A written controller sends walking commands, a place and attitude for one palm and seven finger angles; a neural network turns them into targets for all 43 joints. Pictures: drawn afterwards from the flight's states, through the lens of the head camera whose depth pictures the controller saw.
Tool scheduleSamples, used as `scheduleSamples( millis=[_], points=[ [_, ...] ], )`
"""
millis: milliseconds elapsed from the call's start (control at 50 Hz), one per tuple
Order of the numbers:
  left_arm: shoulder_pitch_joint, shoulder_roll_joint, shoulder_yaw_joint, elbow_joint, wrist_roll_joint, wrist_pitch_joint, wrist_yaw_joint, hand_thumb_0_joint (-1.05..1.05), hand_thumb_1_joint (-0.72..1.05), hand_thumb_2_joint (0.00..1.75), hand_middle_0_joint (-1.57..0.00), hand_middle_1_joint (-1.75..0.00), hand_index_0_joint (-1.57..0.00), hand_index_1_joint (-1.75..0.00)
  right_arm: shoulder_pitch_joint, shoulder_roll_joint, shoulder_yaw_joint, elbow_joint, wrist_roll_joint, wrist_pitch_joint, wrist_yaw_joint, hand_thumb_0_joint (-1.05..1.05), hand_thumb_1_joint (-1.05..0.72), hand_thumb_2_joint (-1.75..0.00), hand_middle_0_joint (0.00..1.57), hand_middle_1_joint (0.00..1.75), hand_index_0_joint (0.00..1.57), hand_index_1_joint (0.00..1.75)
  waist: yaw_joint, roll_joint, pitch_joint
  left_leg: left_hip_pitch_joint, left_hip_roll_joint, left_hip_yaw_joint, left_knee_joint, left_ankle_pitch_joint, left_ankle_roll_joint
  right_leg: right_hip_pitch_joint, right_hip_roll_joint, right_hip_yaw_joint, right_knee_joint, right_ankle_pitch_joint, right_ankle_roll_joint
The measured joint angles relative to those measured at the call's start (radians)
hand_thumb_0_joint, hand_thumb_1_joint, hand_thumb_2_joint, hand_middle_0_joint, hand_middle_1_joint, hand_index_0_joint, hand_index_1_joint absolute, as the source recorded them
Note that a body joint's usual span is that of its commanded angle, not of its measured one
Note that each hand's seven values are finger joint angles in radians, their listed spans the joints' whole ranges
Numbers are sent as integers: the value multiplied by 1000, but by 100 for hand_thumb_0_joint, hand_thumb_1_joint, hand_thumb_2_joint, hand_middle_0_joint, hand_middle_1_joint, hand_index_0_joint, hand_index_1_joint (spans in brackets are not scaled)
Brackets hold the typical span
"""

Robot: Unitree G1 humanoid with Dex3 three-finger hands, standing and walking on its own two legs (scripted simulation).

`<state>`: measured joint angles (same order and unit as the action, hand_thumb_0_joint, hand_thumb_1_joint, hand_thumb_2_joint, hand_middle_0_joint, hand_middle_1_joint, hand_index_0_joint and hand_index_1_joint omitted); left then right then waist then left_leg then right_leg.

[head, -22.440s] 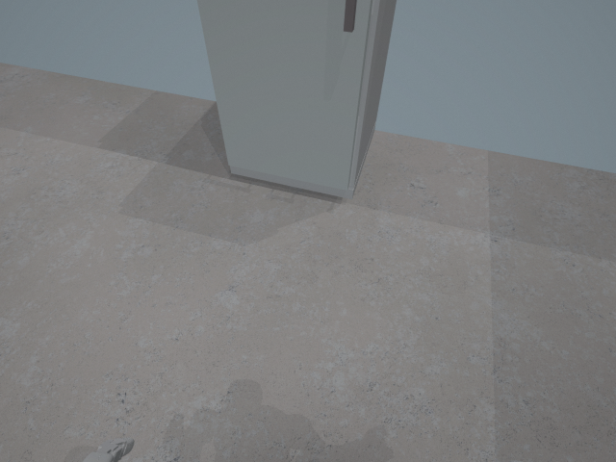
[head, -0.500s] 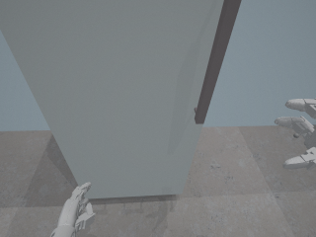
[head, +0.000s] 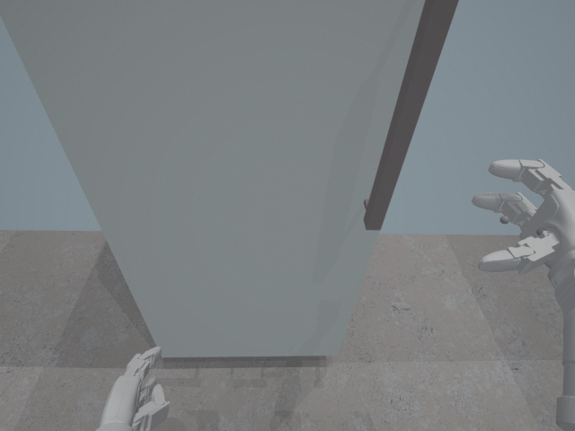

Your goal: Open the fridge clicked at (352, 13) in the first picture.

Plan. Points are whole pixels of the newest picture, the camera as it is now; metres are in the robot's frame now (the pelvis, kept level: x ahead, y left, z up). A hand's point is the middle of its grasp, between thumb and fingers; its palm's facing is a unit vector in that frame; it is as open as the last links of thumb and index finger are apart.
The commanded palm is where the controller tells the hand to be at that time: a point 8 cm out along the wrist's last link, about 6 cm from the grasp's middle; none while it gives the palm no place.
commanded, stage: move the hooked fingers beside the handle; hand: right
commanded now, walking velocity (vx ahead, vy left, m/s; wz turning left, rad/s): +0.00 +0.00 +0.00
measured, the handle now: (398, 116) +0.50 -0.14 +0.23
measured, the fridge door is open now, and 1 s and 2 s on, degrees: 0 0 0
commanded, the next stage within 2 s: none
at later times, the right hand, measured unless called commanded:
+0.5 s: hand (474, 199) +0.37 -0.23 +0.19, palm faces +0.05 +1.00 -0.02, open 14.0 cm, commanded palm +0.35 -0.27 +0.19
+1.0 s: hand (452, 171) +0.42 -0.21 +0.19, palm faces +0.03 +1.00 -0.02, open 14.0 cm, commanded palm +0.41 -0.26 +0.19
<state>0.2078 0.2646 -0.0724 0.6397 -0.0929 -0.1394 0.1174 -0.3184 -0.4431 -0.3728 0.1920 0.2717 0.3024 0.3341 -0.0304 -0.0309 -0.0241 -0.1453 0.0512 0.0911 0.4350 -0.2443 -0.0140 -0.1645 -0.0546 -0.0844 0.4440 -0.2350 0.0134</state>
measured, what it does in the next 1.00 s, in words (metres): stands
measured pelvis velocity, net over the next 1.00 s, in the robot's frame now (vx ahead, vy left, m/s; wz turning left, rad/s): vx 0.00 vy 0.00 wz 0.01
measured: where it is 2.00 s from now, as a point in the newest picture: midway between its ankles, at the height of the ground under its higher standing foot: outside the picture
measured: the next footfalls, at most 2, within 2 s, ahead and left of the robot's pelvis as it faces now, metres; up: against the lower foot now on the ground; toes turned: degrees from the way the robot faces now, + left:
none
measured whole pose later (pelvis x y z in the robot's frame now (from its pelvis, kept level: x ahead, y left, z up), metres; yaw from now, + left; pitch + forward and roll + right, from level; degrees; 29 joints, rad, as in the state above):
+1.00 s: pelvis +0.00 +0.00 +0.00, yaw +1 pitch +1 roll +0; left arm 0.28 0.28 -0.03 0.71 -0.08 -0.09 0.12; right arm -0.69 -0.46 -0.31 0.65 0.18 0.16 0.26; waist 0.04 -0.01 -0.02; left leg -0.22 0.04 0.08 0.45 -0.24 -0.01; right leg -0.24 -0.06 -0.09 0.47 -0.24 0.01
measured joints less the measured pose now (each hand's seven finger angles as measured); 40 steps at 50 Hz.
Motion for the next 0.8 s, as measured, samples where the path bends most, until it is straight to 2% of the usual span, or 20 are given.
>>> scheduleSamples(
  millis=[100, 240, 400, 580, 800],
  points=[
    [2, 10, 10, 8, 0, 9, 6, 2, 90, 90, -20, -30, -21, -30, -7, 6, 5, 18, -8, -1, -9, -1, 50, -30, 30, 120, 30, 120, -2, 3, 7, 0, -2, 4, 7, -7, 2, -2, -2, 4, 6, -5, 2],
    [-6, 11, 18, 18, 2, 7, 15, 2, 90, 90, -20, -30, -21, -30, -61, 23, 32, 30, -18, -38, -27, -1, 51, -30, 30, 120, 30, 120, -5, 5, 17, 1, -5, 11, 8, -9, 6, -5, -5, 12, 10, -5, 6],
    [-12, 4, 16, 16, 1, 25, 13, 1, 90, 90, -20, -30, -21, -30, -128, 0, 34, 156, -28, -14, -26, -1, 51, -30, 30, 120, 31, 120, 16, 1, 3, -23, -8, 6, 17, -10, 9, -22, -8, 8, 9, -2, 9],
    [16, 8, 23, 38, 4, 30, 15, 1, 90, 90, -20, -30, -21, -30, -214, 6, 52, 241, -49, -83, -49, -1, 50, -30, 30, 120, 30, 120, 26, 9, 15, -36, -11, 8, 20, -8, 12, -38, -11, 11, 18, -2, 10],
    [51, 14, 37, 50, 6, 45, 10, 1, 90, 90, -20, -30, -21, -30, -291, -11, 46, 375, -68, -103, -63, -1, 50, -30, 30, 120, 30, 120, 59, 11, 6, -62, -11, -8, 17, -1, 7, -57, -11, -4, 15, -1, 6]
  ],
)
